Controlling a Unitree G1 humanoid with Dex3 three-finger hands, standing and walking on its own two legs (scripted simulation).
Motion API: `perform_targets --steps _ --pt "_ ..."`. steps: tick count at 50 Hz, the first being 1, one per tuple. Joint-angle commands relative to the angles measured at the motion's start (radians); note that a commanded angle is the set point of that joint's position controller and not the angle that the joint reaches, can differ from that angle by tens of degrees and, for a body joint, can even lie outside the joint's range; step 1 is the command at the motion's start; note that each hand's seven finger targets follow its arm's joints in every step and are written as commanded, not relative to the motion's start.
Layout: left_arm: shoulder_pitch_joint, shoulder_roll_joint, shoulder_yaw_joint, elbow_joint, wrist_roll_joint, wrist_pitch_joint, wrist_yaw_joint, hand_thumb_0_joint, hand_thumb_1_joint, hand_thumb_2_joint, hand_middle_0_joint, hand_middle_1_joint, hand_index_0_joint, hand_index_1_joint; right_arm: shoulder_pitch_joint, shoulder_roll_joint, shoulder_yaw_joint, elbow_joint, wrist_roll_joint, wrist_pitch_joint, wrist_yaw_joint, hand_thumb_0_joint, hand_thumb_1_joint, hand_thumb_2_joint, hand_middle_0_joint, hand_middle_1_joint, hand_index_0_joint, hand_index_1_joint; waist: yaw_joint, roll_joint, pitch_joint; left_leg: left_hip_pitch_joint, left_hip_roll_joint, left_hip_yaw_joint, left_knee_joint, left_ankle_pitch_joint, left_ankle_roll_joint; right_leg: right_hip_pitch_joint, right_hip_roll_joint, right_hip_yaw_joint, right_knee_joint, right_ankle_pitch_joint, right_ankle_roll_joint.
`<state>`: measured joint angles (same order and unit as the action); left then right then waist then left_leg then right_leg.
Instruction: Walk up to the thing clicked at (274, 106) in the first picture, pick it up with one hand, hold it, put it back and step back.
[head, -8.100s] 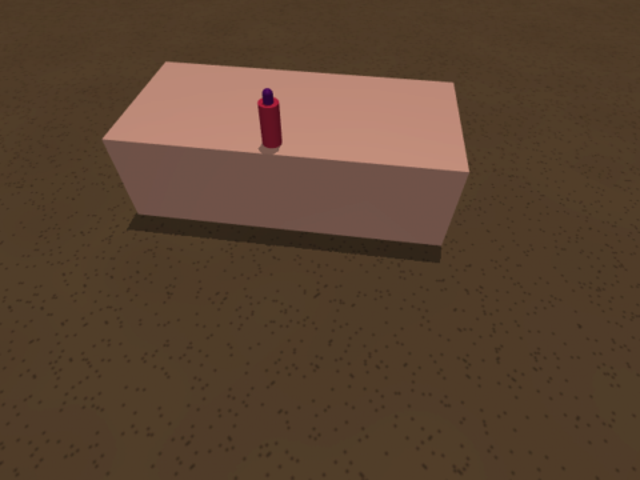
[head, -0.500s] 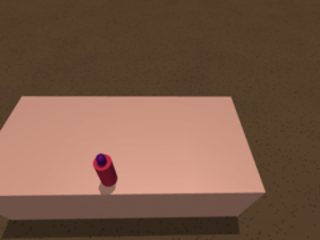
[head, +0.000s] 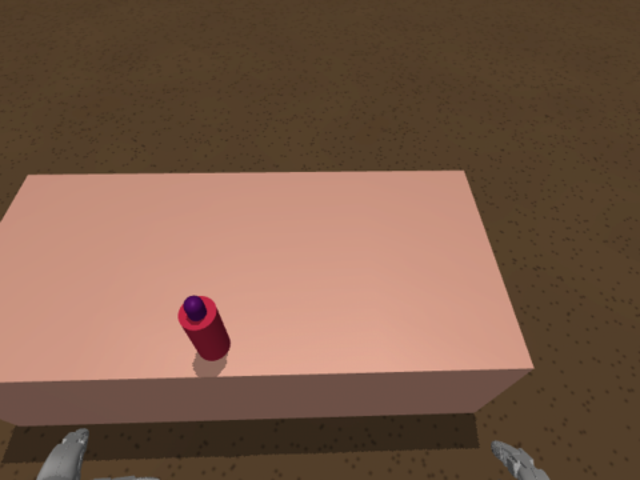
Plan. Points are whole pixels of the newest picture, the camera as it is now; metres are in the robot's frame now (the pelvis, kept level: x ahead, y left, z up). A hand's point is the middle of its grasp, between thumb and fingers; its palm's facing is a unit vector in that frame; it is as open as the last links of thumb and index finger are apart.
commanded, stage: go down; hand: left
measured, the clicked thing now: (203, 325) +0.44 +0.22 -0.27
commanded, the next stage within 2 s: none
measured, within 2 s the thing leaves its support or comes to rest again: neither
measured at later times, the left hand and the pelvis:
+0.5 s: hand out of the picture +0.16 +0.29 -0.12, palm faces +0.06 -0.94 -0.32, open 17.4 cm; pelvis +0.01 -0.01 -0.03, yaw +1 degrees
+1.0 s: hand out of the picture +0.13 +0.29 -0.12, palm faces +0.09 -0.94 -0.33, open 17.4 cm; pelvis -0.01 +0.00 -0.05, yaw +1 degrees
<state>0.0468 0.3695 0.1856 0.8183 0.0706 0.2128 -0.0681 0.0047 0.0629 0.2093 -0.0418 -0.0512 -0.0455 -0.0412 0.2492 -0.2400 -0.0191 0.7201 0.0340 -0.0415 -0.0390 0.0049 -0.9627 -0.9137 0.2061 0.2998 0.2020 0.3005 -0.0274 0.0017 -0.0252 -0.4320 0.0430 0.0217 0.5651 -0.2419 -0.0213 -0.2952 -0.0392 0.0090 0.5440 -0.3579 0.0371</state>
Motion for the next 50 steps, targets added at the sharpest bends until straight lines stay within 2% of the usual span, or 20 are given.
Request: perform_targets --steps 1,2,4,9,10,13,16,18,19,20,22,23,24,26,28,29,32,33,39,50 --pt "-0.066 0.211 0.052 -0.210 -0.012 0.028 -0.018 0.000 -0.461 0.077 -0.058 -0.060 -0.054 -0.062 -0.042 -0.177 -0.055 -0.152 0.004 -0.056 -0.022 0.000 -0.906 -0.898 0.201 0.300 0.200 0.300 0.007 0.030 -0.140 0.152 -0.030 0.009 -0.020 0.168 0.020 -0.080 0.051 -0.058 -0.035 0.213 -0.042" --pt "-0.034 0.207 0.065 -0.160 -0.012 0.035 -0.024 0.000 -0.502 0.074 -0.061 -0.060 -0.055 -0.065 -0.020 -0.175 -0.055 -0.138 0.002 -0.060 -0.026 0.000 -0.908 -0.898 0.201 0.300 0.200 0.300 -0.007 -0.007 -0.141 0.142 -0.030 0.008 0.003 0.180 0.027 -0.083 0.051 -0.055 -0.022 0.235 -0.035" --pt "-0.086 0.236 0.075 -0.287 -0.007 0.023 -0.036 0.000 -0.566 0.069 -0.065 -0.063 -0.058 -0.070 -0.021 -0.173 -0.057 -0.153 -0.002 -0.072 -0.034 0.000 -0.904 -0.897 0.201 0.300 0.200 0.300 -0.003 0.033 -0.206 0.164 -0.031 0.008 0.038 0.229 0.027 -0.089 0.047 -0.046 0.013 0.287 -0.031" --pt "0.015 0.273 0.121 -0.347 0.009 0.019 -0.056 0.000 -0.572 0.076 -0.070 -0.064 -0.054 -0.079 -0.028 -0.172 -0.056 -0.166 -0.010 -0.095 -0.053 0.000 -0.902 -0.898 0.201 0.300 0.200 0.300 0.012 0.078 -0.245 0.153 -0.028 0.000 0.098 0.280 0.028 -0.115 0.043 -0.043 0.067 0.320 -0.027" --pt "0.035 0.266 0.122 -0.329 0.008 0.023 -0.060 0.000 -0.571 0.074 -0.065 -0.056 -0.051 -0.069 -0.028 -0.175 -0.056 -0.164 -0.012 -0.095 -0.055 0.000 -0.907 -0.899 0.201 0.300 0.200 0.300 -0.001 0.055 -0.238 0.142 -0.029 0.002 0.107 0.268 0.030 -0.119 0.044 -0.041 0.070 0.313 -0.025" --pt "0.085 0.290 0.148 -0.392 0.002 0.040 -0.071 0.000 -0.530 0.076 -0.063 -0.050 -0.049 -0.063 -0.039 -0.167 -0.051 -0.178 -0.013 -0.096 -0.063 0.000 -0.905 -0.899 0.201 0.300 0.200 0.300 0.021 0.063 -0.256 0.116 -0.034 0.001 0.143 0.297 0.038 -0.116 0.039 -0.037 0.088 0.362 -0.016" --pt "0.134 0.277 0.148 -0.377 -0.006 0.070 -0.092 0.000 -0.549 0.059 -0.065 -0.045 -0.057 -0.053 -0.026 -0.164 -0.046 -0.167 -0.017 -0.097 -0.069 0.000 -0.899 -0.897 0.201 0.300 0.200 0.300 0.006 0.074 -0.259 0.116 -0.028 -0.006 0.175 0.338 0.043 -0.151 0.043 -0.040 0.112 0.386 -0.011" --pt "0.105 0.285 0.144 -0.419 -0.013 0.083 -0.105 0.000 -0.552 0.058 -0.066 -0.046 -0.059 -0.052 -0.036 -0.167 -0.043 -0.180 -0.018 -0.101 -0.072 0.000 -0.893 -0.895 0.201 0.300 0.200 0.300 0.005 0.083 -0.216 0.079 -0.024 -0.012 0.170 0.279 0.039 -0.187 0.047 -0.046 0.119 0.306 -0.018" --pt "0.071 0.302 0.154 -0.511 -0.020 0.080 -0.109 0.000 -0.551 0.058 -0.067 -0.048 -0.057 -0.056 -0.053 -0.171 -0.049 -0.212 -0.018 -0.106 -0.077 0.000 -0.894 -0.896 0.201 0.300 0.200 0.300 0.013 0.103 -0.248 0.085 -0.025 -0.011 0.179 0.276 0.039 -0.191 0.045 -0.045 0.125 0.308 -0.018" --pt "0.181 0.259 0.146 -0.352 -0.019 0.101 -0.114 0.000 -0.564 0.052 -0.071 -0.040 -0.059 -0.049 -0.043 -0.151 -0.030 -0.195 -0.019 -0.106 -0.082 0.000 -0.893 -0.896 0.201 0.300 0.200 0.300 -0.001 0.048 -0.206 0.058 -0.026 -0.013 0.186 0.254 0.043 -0.207 0.049 -0.048 0.126 0.292 -0.014" --pt "0.113 0.297 0.158 -0.511 -0.028 0.092 -0.123 0.000 -0.582 0.053 -0.072 -0.045 -0.060 -0.055 -0.048 -0.167 -0.047 -0.223 -0.021 -0.112 -0.085 0.000 -0.890 -0.895 0.201 0.300 0.200 0.300 0.005 0.081 -0.240 0.049 -0.026 -0.013 0.206 0.250 0.041 -0.218 0.047 -0.045 0.147 0.291 -0.015" --pt "0.186 0.270 0.151 -0.435 -0.027 0.105 -0.130 0.000 -0.579 0.055 -0.071 -0.042 -0.056 -0.054 -0.038 -0.154 -0.037 -0.214 -0.021 -0.113 -0.087 0.000 -0.898 -0.898 0.201 0.300 0.200 0.300 0.004 0.058 -0.229 0.038 -0.024 -0.018 0.213 0.245 0.043 -0.233 0.050 -0.049 0.155 0.280 -0.014" --pt "0.144 0.284 0.153 -0.514 -0.033 0.105 -0.133 0.000 -0.574 0.059 -0.068 -0.048 -0.055 -0.059 -0.048 -0.167 -0.047 -0.239 -0.020 -0.117 -0.089 0.000 -0.897 -0.897 0.201 0.300 0.200 0.300 0.005 0.059 -0.226 0.024 -0.024 -0.016 0.220 0.235 0.042 -0.243 0.050 -0.049 0.163 0.275 -0.015" --pt "0.165 0.297 0.167 -0.524 -0.036 0.114 -0.137 0.000 -0.596 0.061 -0.072 -0.050 -0.058 -0.063 -0.037 -0.161 -0.042 -0.231 -0.020 -0.121 -0.093 0.000 -0.907 -0.900 0.201 0.300 0.200 0.300 0.007 0.067 -0.238 0.007 -0.022 -0.023 0.229 0.202 0.042 -0.264 0.052 -0.052 0.178 0.230 -0.017" --pt "0.192 0.298 0.178 -0.603 -0.041 0.117 -0.138 0.000 -0.583 0.056 -0.074 -0.049 -0.057 -0.063 -0.039 -0.163 -0.052 -0.257 -0.020 -0.125 -0.095 0.000 -0.910 -0.901 0.201 0.300 0.200 0.300 0.016 0.096 -0.299 0.027 -0.020 -0.025 0.250 0.230 0.042 -0.266 0.053 -0.053 0.203 0.244 -0.017" --pt "0.231 0.270 0.164 -0.528 -0.041 0.129 -0.136 0.000 -0.590 0.048 -0.073 -0.041 -0.057 -0.054 -0.032 -0.156 -0.042 -0.245 -0.022 -0.127 -0.097 0.000 -0.912 -0.901 0.201 0.300 0.200 0.300 0.002 0.051 -0.266 0.005 -0.017 -0.029 0.257 0.221 0.043 -0.286 0.059 -0.059 0.209 0.230 -0.015" --pt "0.220 0.305 0.195 -0.661 -0.045 0.136 -0.125 0.000 -0.563 0.062 -0.075 -0.049 -0.057 -0.064 -0.040 -0.159 -0.050 -0.272 -0.019 -0.135 -0.107 0.000 -0.909 -0.901 0.201 0.300 0.200 0.300 0.022 0.100 -0.306 -0.003 -0.018 -0.030 0.273 0.197 0.039 -0.292 0.056 -0.057 0.228 0.206 -0.019" --pt "0.246 0.279 0.178 -0.606 -0.045 0.149 -0.125 0.000 -0.584 0.054 -0.073 -0.045 -0.056 -0.059 -0.037 -0.157 -0.045 -0.266 -0.020 -0.136 -0.107 0.000 -0.911 -0.901 0.201 0.300 0.200 0.300 0.002 0.069 -0.265 -0.026 -0.015 -0.033 0.273 0.176 0.039 -0.312 0.061 -0.061 0.232 0.182 -0.019" --pt "0.257 0.297 0.198 -0.738 -0.058 0.185 -0.107 0.000 -0.568 0.058 -0.071 -0.042 -0.056 -0.055 -0.046 -0.151 -0.039 -0.296 -0.017 -0.151 -0.124 0.000 -0.899 -0.898 0.201 0.300 0.200 0.300 0.021 0.109 -0.264 -0.074 -0.018 -0.036 0.279 0.086 0.029 -0.343 0.061 -0.064 0.246 0.096 -0.030" --pt "0.274 0.298 0.197 -0.793 -0.073 0.235 -0.109 0.000 -0.545 0.062 -0.062 -0.040 -0.049 -0.051 -0.032 -0.143 -0.026 -0.301 -0.014 -0.185 -0.155 0.000 -0.886 -0.895 0.201 0.300 0.200 0.300 -0.002 0.090 -0.229 -0.121 -0.020 -0.039 0.300 -0.006 0.031 -0.387 0.061 -0.064 0.245 0.025 -0.026"
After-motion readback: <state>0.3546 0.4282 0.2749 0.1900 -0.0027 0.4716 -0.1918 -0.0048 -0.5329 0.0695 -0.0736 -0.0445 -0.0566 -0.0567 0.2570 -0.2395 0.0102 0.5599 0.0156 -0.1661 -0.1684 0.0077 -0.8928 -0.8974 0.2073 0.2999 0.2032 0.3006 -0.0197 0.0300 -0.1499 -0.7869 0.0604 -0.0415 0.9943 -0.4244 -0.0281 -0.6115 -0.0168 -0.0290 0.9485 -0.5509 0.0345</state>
